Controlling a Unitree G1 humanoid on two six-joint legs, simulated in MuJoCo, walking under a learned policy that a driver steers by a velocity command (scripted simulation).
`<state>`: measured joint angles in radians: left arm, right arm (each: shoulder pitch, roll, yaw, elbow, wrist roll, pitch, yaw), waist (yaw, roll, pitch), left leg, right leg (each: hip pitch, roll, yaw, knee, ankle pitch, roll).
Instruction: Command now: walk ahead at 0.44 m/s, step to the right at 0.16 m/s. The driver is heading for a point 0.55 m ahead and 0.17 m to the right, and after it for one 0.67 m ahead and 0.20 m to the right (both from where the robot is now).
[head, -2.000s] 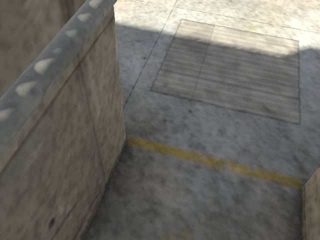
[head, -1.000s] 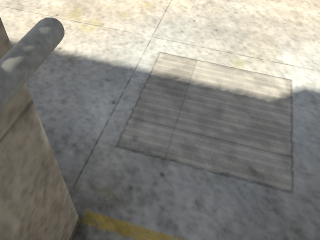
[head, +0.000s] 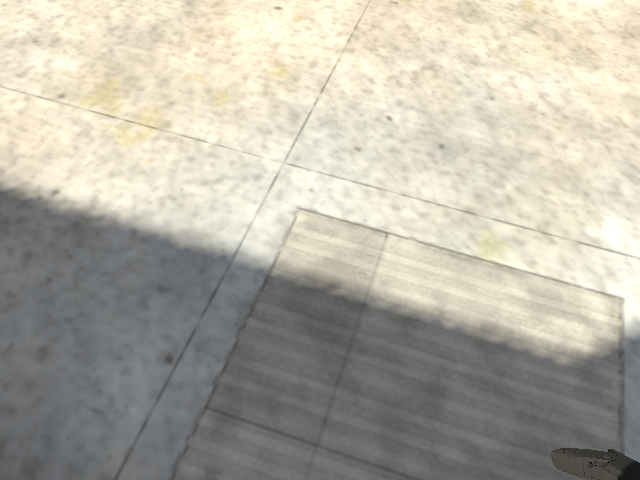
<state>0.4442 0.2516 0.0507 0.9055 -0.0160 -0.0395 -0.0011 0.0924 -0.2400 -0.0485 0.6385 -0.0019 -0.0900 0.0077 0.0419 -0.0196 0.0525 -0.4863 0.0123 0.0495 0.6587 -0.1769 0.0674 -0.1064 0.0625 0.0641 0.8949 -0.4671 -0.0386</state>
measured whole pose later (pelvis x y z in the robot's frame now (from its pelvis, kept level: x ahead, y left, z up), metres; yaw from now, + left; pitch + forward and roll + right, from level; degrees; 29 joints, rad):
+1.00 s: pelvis +0.52 -0.10 +0.01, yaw -26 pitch +0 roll +1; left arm 0.24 0.32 0.06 0.76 0.00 0.00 0.04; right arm 0.09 -0.30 -0.03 0.78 -0.03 -0.08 0.01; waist 0.03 -0.01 0.04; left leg -0.39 -0.04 -0.05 0.45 -0.06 0.01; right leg -0.18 0.13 0.21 0.61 -0.40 -0.06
